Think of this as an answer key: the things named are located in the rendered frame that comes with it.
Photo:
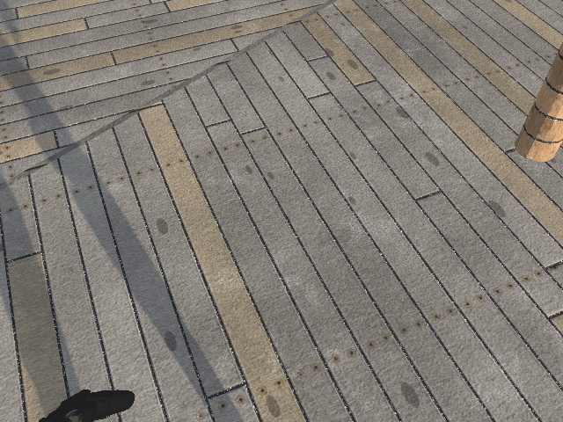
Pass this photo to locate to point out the left robot hand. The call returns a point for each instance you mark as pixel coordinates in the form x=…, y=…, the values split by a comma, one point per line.
x=85, y=406

